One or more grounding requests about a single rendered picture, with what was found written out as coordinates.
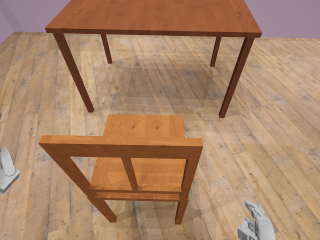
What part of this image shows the chair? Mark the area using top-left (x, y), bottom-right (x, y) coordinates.
top-left (38, 114), bottom-right (203, 225)

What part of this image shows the robot left hand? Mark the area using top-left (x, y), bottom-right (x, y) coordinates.
top-left (0, 110), bottom-right (20, 194)

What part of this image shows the table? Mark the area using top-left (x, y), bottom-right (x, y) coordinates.
top-left (45, 0), bottom-right (262, 118)

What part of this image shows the robot right hand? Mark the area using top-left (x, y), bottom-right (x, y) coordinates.
top-left (237, 200), bottom-right (277, 240)

